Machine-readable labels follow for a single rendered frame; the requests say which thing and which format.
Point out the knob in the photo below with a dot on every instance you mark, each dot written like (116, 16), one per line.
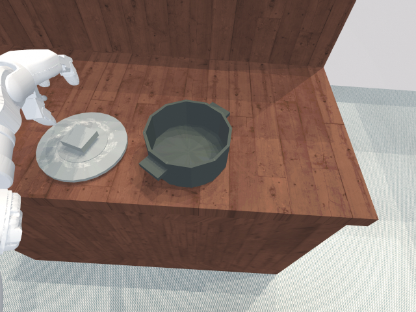
(79, 138)

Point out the pot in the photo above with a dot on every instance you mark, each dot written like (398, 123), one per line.
(187, 142)

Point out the robot left upper arm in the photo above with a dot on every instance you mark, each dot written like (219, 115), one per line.
(10, 226)

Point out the lid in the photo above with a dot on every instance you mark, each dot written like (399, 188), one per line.
(69, 165)

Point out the left robot forearm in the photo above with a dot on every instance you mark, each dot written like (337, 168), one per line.
(16, 84)

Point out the robot left hand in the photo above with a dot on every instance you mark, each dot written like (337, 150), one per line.
(42, 64)

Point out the table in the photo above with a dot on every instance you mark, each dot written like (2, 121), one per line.
(291, 180)

